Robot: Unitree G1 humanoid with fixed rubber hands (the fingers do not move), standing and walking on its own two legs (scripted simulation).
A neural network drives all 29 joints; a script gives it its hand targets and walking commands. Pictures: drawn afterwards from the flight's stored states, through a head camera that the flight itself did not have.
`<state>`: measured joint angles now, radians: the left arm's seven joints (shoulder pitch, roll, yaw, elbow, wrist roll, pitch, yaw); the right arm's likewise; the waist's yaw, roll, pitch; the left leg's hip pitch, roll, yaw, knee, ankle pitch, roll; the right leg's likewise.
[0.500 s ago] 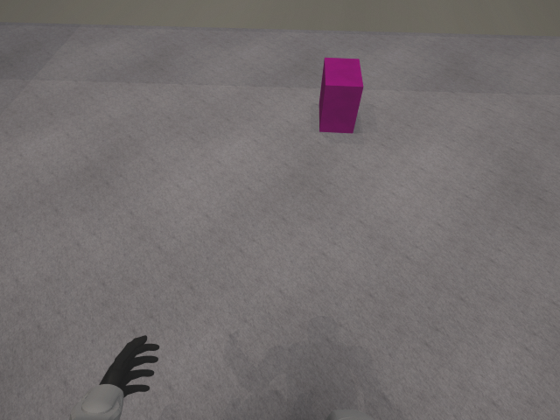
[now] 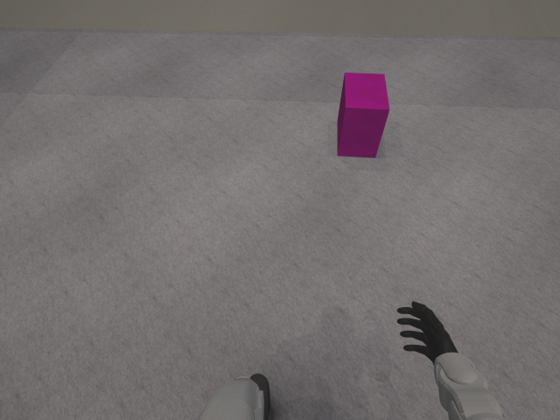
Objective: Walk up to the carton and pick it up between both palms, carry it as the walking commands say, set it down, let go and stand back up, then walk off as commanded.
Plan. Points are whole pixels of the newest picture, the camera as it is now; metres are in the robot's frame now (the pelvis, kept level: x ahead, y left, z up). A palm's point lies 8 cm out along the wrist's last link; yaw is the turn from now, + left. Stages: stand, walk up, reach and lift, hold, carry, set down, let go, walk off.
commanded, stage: walk up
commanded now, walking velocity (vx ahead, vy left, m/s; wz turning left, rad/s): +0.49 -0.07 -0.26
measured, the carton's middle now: (360, 116) +1.46 -0.20 -0.60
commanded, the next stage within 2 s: none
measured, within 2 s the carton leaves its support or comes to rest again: neither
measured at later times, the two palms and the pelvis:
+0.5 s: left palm (245, 223) +0.44 +0.14 -0.09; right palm out of the picture +0.13 -0.30 -0.12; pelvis +0.25 -0.07 +0.01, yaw -5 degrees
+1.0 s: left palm (233, 250) +0.39 +0.16 -0.11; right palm (453, 162) +0.66 -0.30 -0.10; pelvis +0.51 -0.07 +0.01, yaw -5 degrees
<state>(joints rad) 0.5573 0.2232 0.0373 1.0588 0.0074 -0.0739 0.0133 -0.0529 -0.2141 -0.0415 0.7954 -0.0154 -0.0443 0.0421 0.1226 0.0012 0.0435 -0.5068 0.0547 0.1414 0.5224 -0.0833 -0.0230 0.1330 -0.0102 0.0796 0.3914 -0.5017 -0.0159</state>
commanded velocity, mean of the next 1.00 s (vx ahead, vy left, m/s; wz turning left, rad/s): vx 0.50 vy -0.01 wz -0.11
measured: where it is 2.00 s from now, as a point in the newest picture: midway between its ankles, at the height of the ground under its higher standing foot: (345, 223)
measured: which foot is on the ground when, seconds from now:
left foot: down 0.00-0.48, up 0.50-1.00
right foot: down 0.00-0.02, up 0.04-0.46, down 0.48-1.00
